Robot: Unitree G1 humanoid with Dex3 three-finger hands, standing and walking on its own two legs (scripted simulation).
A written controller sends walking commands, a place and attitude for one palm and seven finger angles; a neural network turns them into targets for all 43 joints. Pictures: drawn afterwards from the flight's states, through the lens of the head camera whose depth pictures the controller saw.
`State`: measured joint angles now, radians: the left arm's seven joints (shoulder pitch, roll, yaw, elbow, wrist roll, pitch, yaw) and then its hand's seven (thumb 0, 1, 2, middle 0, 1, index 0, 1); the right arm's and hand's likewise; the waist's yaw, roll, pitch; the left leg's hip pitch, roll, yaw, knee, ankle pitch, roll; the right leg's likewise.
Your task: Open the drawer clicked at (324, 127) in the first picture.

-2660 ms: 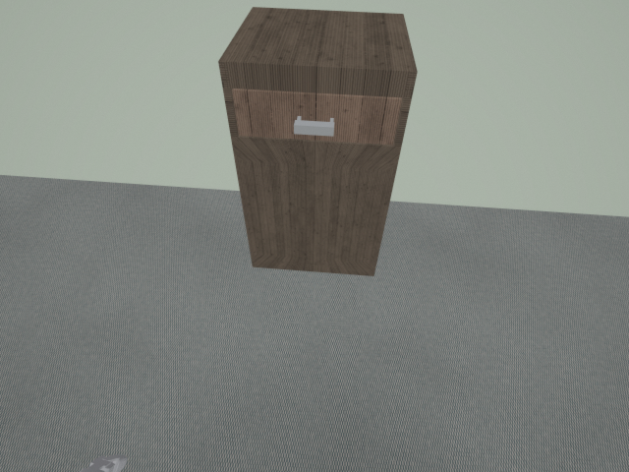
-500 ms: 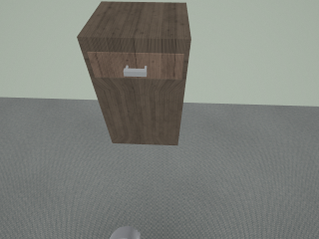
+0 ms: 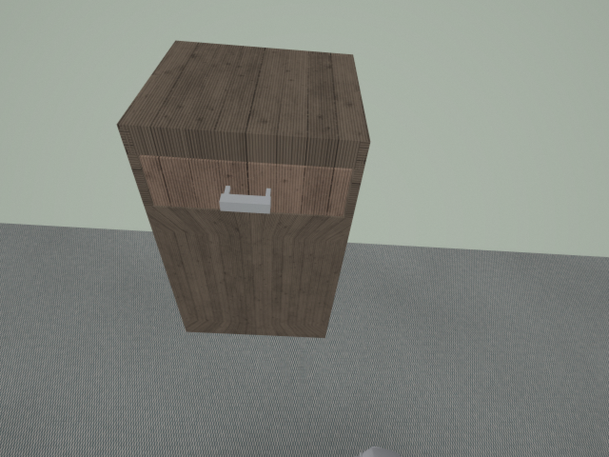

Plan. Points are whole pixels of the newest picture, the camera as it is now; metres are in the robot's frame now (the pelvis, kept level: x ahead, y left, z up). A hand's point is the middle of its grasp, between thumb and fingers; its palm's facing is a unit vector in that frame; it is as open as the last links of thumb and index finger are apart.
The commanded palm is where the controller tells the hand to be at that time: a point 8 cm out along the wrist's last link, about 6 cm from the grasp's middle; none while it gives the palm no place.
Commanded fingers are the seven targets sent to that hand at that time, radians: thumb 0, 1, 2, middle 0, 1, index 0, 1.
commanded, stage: take the last steps up to it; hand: left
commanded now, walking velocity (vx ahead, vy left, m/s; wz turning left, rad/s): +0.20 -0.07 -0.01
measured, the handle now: (246, 197) +0.64 +0.17 -0.08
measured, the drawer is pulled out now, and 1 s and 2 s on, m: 0.00 0.00 0.00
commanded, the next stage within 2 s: come to a stop and stand still in 0.14 s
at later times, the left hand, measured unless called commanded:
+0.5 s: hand (253, 406) +0.24 +0.09 -0.16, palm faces +0.05 -0.98 -0.20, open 7.2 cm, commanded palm none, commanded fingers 0.00 0.90 0.90 -0.20 -0.30 -0.20 -0.30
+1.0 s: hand out of the picture +0.06 +0.19 -0.18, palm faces +0.11 -0.98 -0.16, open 7.4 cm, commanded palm none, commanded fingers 0.00 0.90 0.90 -0.20 -0.30 -0.20 -0.30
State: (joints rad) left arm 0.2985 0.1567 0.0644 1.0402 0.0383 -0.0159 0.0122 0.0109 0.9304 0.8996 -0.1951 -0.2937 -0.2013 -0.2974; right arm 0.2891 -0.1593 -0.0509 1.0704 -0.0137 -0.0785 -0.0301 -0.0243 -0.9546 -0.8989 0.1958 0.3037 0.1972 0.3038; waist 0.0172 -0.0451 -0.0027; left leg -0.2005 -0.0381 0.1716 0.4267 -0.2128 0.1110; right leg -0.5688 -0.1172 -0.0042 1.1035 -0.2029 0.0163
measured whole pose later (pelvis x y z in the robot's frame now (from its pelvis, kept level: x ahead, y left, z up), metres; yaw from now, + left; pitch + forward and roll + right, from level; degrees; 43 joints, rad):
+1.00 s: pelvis +0.09 +0.00 +0.01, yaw +1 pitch +0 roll -1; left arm 0.35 0.23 0.07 1.07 0.03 0.06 0.00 0.00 0.91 0.90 -0.19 -0.29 -0.20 -0.30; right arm 0.27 -0.13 -0.01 1.02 -0.03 0.01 -0.04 0.00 -0.93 -0.90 0.20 0.30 0.20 0.30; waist 0.02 -0.07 -0.02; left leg -0.17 0.02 0.03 0.39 -0.22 0.02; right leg -0.44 0.00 0.03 0.97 -0.28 0.04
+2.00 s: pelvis +0.11 -0.06 +0.00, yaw +1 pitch -1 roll +0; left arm 0.34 0.09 0.00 1.17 0.00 0.00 0.04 0.00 0.91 0.90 -0.20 -0.29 -0.20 -0.30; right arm 0.27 -0.14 0.00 1.15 -0.01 0.01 -0.06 0.01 -0.92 -0.90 0.19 0.30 0.20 0.30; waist 0.01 0.00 0.02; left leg -0.13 0.07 0.04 0.40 -0.25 -0.05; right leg -0.08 0.04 -0.07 0.39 -0.28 -0.06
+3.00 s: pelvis +0.07 +0.01 +0.00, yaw -1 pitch -1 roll +0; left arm 0.41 0.15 0.01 1.08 0.03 0.04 0.01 0.00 0.91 0.90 -0.20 -0.29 -0.20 -0.30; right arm 0.33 -0.16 -0.01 1.08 -0.02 0.01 -0.03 0.00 -0.91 -0.90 0.20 0.30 0.20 0.30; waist 0.00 -0.01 0.00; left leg -0.20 -0.01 0.12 0.46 -0.24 0.07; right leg -0.24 -0.04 -0.05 0.59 -0.38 0.00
